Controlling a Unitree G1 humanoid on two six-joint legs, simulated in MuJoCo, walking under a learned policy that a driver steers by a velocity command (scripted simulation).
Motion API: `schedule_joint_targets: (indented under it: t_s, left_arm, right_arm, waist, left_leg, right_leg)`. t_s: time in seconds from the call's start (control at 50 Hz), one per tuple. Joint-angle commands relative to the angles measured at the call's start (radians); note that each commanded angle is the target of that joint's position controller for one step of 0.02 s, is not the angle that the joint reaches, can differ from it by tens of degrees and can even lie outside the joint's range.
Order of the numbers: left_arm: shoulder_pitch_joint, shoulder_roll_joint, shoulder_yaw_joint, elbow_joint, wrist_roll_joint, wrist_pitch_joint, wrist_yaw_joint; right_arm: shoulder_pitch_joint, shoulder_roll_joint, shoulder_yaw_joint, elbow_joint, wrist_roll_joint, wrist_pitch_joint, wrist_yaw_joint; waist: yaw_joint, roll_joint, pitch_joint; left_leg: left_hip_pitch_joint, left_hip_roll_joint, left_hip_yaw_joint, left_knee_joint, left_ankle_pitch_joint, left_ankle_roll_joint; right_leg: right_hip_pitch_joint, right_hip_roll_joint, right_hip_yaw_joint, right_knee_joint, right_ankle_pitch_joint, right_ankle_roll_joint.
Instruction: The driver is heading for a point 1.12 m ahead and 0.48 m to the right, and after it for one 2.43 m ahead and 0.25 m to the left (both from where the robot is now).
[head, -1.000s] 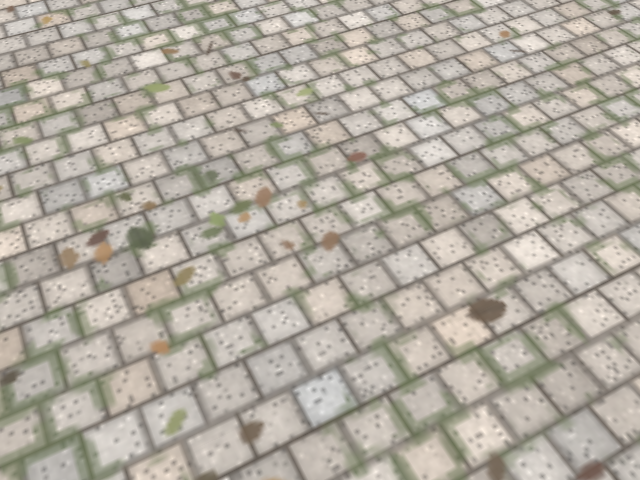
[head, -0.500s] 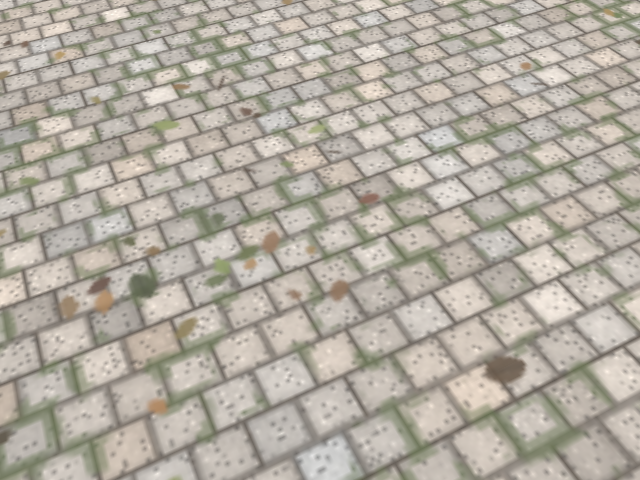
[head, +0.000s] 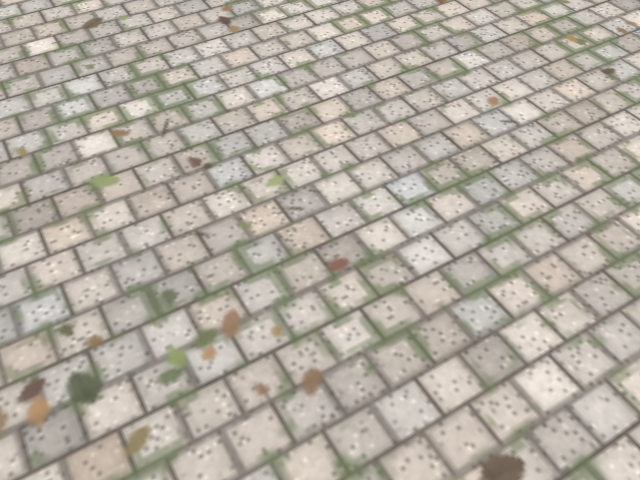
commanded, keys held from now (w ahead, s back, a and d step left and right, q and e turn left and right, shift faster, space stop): w+e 1.00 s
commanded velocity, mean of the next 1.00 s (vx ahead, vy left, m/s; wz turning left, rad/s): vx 0.50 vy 0.00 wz -0.48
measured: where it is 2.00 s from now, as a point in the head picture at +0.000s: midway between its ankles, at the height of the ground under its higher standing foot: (501, 311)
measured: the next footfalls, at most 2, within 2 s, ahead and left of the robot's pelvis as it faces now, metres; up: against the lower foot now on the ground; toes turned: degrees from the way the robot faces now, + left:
right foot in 0.34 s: +0.34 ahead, -0.18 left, +0.00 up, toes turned -11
left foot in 0.82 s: +0.67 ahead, -0.08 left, +0.00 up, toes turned -28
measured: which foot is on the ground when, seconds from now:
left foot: down 0.00-0.32, up 0.34-0.80, down 0.82-1.00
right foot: up 0.00-0.32, down 0.34-0.84, up 0.86-1.00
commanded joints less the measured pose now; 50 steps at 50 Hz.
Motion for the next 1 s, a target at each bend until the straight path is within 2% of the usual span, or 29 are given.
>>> schedule_joint_targets:
  t_s: [0.02, 0.12, 0.18, 0.24, 0.28, 0.3, 0.32, 0.34, 0.36, 0.38, 0.4, 0.42, 0.44, 0.46, 0.52, 0.58, 0.64, 0.7, 0.76, 0.8, 0.82, 0.84, 0.86, 0.88, 0.9, 0.92, 0.94, 0.96, 1.0]
  left_arm:
    - [0.054, 0.04, 0.011, -0.032, 0.006, 0.011, 0.004]
    - [-0.116, 0.026, 0.005, -0.085, -0.004, 0.004, -0.016]
    - [-0.197, 0.023, 0.001, -0.126, -0.01, 0.005, -0.035]
    - [-0.24, 0.028, 0.0, -0.17, -0.01, 0.004, -0.059]
    - [-0.204, 0.05, 0.01, -0.187, -0.008, 0.003, -0.072]
    - [-0.123, 0.075, 0.026, -0.176, -0.006, 0.003, -0.075]
    - [0.042, 0.123, 0.057, -0.131, -0.009, 0.004, -0.072]
    - [0.234, 0.23, 0.097, -0.096, -0.007, 0.01, -0.057]
    - [0.254, 0.326, 0.111, -0.101, -0.007, 0.008, -0.055]
    - [0.291, 0.225, 0.087, -0.105, -0.001, 0.005, -0.05]
    - [0.236, 0.179, 0.075, -0.112, 0.006, 0.001, -0.044]
    - [0.151, 0.152, 0.066, -0.138, 0.004, 0.002, -0.042]
    - [0.078, 0.125, 0.056, -0.165, 0.008, 0.004, -0.044]
    - [0.043, 0.103, 0.048, -0.181, 0.017, 0.005, -0.044]
    - [0.055, 0.133, 0.055, -0.185, 0.005, 0.001, -0.034]
    - [0.11, 0.164, 0.066, -0.176, -0.003, 0.006, -0.013]
    - [0.154, 0.167, 0.068, -0.168, -0.006, 0.013, -0.005]
    - [0.194, 0.167, 0.07, -0.154, -0.012, 0.018, -0.004]
    - [0.188, 0.166, 0.072, -0.158, -0.011, 0.03, 0.006]
    - [0.159, 0.157, 0.07, -0.171, -0.006, 0.041, 0.009]
    - [0.137, 0.123, 0.057, -0.188, -0.001, 0.041, 0.005]
    - [0.135, 0.071, 0.036, -0.214, 0.018, 0.038, 0.002]
    - [0.295, 0.027, 0.021, -0.236, -0.018, 0.027, -0.002]
    - [0.288, 0.134, 0.038, -0.202, -0.03, 0.028, 0.002]
    - [0.178, 0.182, 0.052, -0.215, -0.022, 0.035, 0.001]
    - [0.127, 0.169, 0.052, -0.227, -0.011, 0.04, 0.002]
    - [0.095, 0.153, 0.054, -0.24, -0.001, 0.04, -0.001]
    - [0.105, 0.133, 0.054, -0.245, -0.007, 0.044, -0.007]
    - [0.108, 0.096, 0.049, -0.254, -0.016, 0.056, -0.013]
  right_arm:
    - [-0.048, -0.136, -0.024, -0.055, -0.003, -0.019, -0.02]
    - [0.03, -0.163, -0.027, -0.029, 0.006, -0.01, -0.036]
    - [0.072, -0.169, -0.029, -0.008, 0.01, 0.002, -0.038]
    - [0.076, -0.179, -0.034, -0.003, 0.014, 0.021, -0.04]
    - [0.039, -0.205, -0.042, -0.019, 0.016, 0.034, -0.044]
    - [0.016, -0.216, -0.044, -0.031, 0.016, 0.042, -0.048]
    - [0.007, -0.203, -0.039, -0.045, 0.009, 0.051, -0.053]
    - [0.008, -0.183, -0.026, -0.08, -0.005, 0.046, -0.058]
    - [0.106, -0.027, 0.024, -0.121, -0.024, 0.007, -0.036]
    - [0.022, -0.14, -0.001, -0.125, 0.015, -0.039, -0.021]
    - [-0.075, -0.183, -0.013, -0.163, 0.046, -0.062, -0.016]
    - [-0.113, -0.177, -0.011, -0.174, 0.035, -0.069, -0.022]
    - [-0.122, -0.176, -0.019, -0.172, 0.017, -0.063, -0.029]
    - [-0.105, -0.175, -0.026, -0.178, 0.011, -0.047, -0.031]
    - [-0.107, -0.136, -0.027, -0.204, -0.007, -0.01, -0.035]
    - [-0.236, -0.114, -0.022, -0.253, -0.013, -0.004, -0.041]
    - [-0.341, -0.095, -0.016, -0.288, -0.002, -0.01, -0.035]
    - [-0.404, -0.119, -0.022, -0.323, 0.01, -0.017, -0.027]
    - [-0.399, -0.157, -0.036, -0.336, 0.012, -0.032, -0.016]
    - [-0.297, -0.178, -0.051, -0.313, 0.01, -0.042, -0.019]
    - [-0.181, -0.208, -0.066, -0.291, -0.001, -0.047, -0.024]
    - [-0.008, -0.271, -0.082, -0.278, -0.009, -0.043, -0.034]
    - [0.05, -0.318, -0.096, -0.247, -0.011, -0.028, -0.028]
    - [0.014, -0.215, -0.075, -0.273, 0.008, -0.023, -0.025]
    - [-0.026, -0.161, -0.061, -0.285, 0.012, -0.017, -0.029]
    - [-0.076, -0.153, -0.055, -0.289, 0.004, -0.01, -0.029]
    - [-0.104, -0.138, -0.05, -0.281, -0.001, -0.007, -0.027]
    - [-0.114, -0.133, -0.047, -0.275, -0.008, -0.009, -0.028]
    - [-0.112, -0.134, -0.051, -0.259, -0.001, -0.017, -0.024]
  waist:
    - [0.049, 0.081, 0.047]
    - [-0.018, 0.078, 0.054]
    - [-0.049, 0.077, 0.082]
    - [-0.05, 0.081, 0.093]
    - [-0.013, 0.107, 0.059]
    - [0.036, 0.121, 0.0]
    - [0.114, 0.101, -0.089]
    - [0.183, -0.011, -0.203]
    - [0.089, -0.267, -0.324]
    - [0.148, -0.168, -0.378]
    - [0.145, -0.131, -0.234]
    - [0.107, -0.007, -0.17]
    - [0.065, 0.051, -0.119]
    - [0.027, 0.041, -0.102]
    - [-0.002, 0.025, -0.055]
    - [0.033, 0.008, -0.014]
    - [0.075, -0.034, -0.005]
    - [0.097, -0.05, 0.001]
    - [0.079, -0.065, -0.001]
    - [0.025, -0.086, -0.039]
    - [-0.031, -0.068, -0.128]
    - [-0.095, 0.048, -0.278]
    - [-0.01, 0.422, -0.371]
    - [-0.03, 0.286, -0.287]
    - [-0.054, 0.168, -0.164]
    - [-0.032, 0.085, -0.09]
    - [-0.013, 0.081, -0.036]
    - [0.011, 0.116, -0.023]
    - [0.021, 0.142, -0.011]
  left_leg:
    - [-0.08, 0.294, -0.191, -0.202, 0.077, 0.165]
    - [0.052, 0.297, -0.09, -0.194, 0.109, 0.111]
    - [0.169, 0.333, -0.056, -0.168, 0.108, 0.1]
    - [0.274, 0.37, -0.03, -0.101, 0.167, 0.077]
    - [0.287, 0.371, 0.009, 0.01, 0.425, 0.052]
    - [0.268, 0.357, 0.041, 0.133, 0.621, 0.034]
    - [0.207, 0.312, 0.086, 0.347, 0.726, 0.004]
    - [-0.049, 0.26, 0.11, 0.684, 0.493, -0.043]
    - [-0.505, 0.039, 0.021, 1.028, -0.366, -0.101]
    - [-0.626, 0.065, -0.167, 1.135, -0.411, -0.071]
    - [-0.701, 0.115, -0.166, 1.127, -0.324, -0.044]
    - [-0.656, 0.163, -0.16, 1.055, -0.237, -0.039]
    - [-0.581, 0.193, -0.154, 0.969, -0.192, -0.048]
    - [-0.506, 0.213, -0.161, 0.919, -0.173, -0.055]
    - [-0.463, 0.204, -0.133, 0.782, -0.126, -0.103]
    - [-0.471, 0.169, -0.116, 0.546, 0.053, -0.134]
    - [-0.4, 0.12, -0.107, 0.33, 0.215, -0.128]
    - [-0.369, 0.101, -0.127, 0.247, 0.227, -0.117]
    - [-0.34, 0.099, -0.152, 0.189, 0.131, -0.092]
    - [-0.193, 0.084, -0.123, 0.142, 0.073, -0.059]
    - [0.004, 0.135, -0.151, 0.146, 0.079, -0.02]
    - [0.282, 0.314, -0.326, 0.165, 0.042, 0.041]
    - [0.57, 0.514, -0.79, 0.076, -0.159, 0.193]
    - [0.512, 0.515, -0.823, 0.038, -0.343, 0.164]
    - [0.381, 0.476, -0.658, 0.025, -0.313, 0.118]
    - [0.243, 0.434, -0.535, 0.002, -0.186, 0.097]
    - [0.149, 0.395, -0.451, -0.026, -0.094, 0.093]
    - [0.087, 0.368, -0.378, -0.053, -0.044, 0.084]
    - [0.043, 0.343, -0.275, -0.096, 0.027, 0.095]
  right_leg:
    - [-0.039, -0.047, 0.01, -0.12, 0.153, 0.024]
    - [-0.05, -0.004, -0.022, -0.394, 0.321, 0.012]
    - [-0.092, 0.014, -0.03, -0.473, 0.286, -0.001]
    - [-0.113, 0.028, -0.055, -0.514, 0.167, -0.032]
    - [-0.011, 0.072, -0.112, -0.531, 0.061, -0.064]
    - [0.123, 0.118, -0.154, -0.542, 0.046, -0.084]
    - [0.341, 0.174, -0.174, -0.583, 0.081, -0.113]
    - [0.667, 0.033, 0.071, -0.606, 0.098, -0.185]
    - [1.024, -0.209, 0.642, -0.732, -0.047, -0.377]
    - [1.076, -0.221, 0.756, -0.838, -0.087, -0.367]
    - [0.98, -0.184, 0.598, -0.831, 0.012, -0.311]
    - [0.829, -0.143, 0.468, -0.834, 0.112, -0.278]
    - [0.679, -0.108, 0.377, -0.854, 0.223, -0.258]
    - [0.587, -0.079, 0.329, -0.881, 0.276, -0.25]
    - [0.46, -0.041, 0.248, -0.924, 0.367, -0.261]
    - [0.417, 0.005, 0.191, -0.933, 0.346, -0.233]
    - [0.401, 0.039, 0.179, -0.912, 0.242, -0.184]
    - [0.452, 0.011, 0.247, -0.874, 0.181, -0.168]
    - [0.541, -0.025, 0.334, -0.791, 0.168, -0.156]
    - [0.547, 0.001, 0.351, -0.699, 0.253, -0.134]
    - [0.495, 0.056, 0.314, -0.553, 0.29, -0.104]
    - [0.341, 0.134, 0.215, -0.262, 0.1, -0.062]
    - [-0.027, 0.242, 0.128, 0.022, -0.392, -0.008]
    - [-0.14, 0.154, 0.158, 0.156, -0.362, 0.001]
    - [-0.161, 0.121, 0.131, 0.18, -0.262, 0.008]
    - [-0.119, 0.084, 0.099, 0.159, -0.186, 0.015]
    - [-0.097, 0.056, 0.093, 0.115, -0.14, 0.017]
    - [-0.051, 0.029, 0.087, 0.09, -0.114, 0.015]
    - [-0.035, 0.015, 0.056, 0.06, -0.091, 0.02]
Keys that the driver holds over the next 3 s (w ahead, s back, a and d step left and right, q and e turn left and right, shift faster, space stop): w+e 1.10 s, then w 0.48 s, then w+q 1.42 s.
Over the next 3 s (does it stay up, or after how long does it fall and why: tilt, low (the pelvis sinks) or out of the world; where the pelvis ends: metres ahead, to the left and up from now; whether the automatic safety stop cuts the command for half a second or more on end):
stays up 1.49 -0.60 -0.03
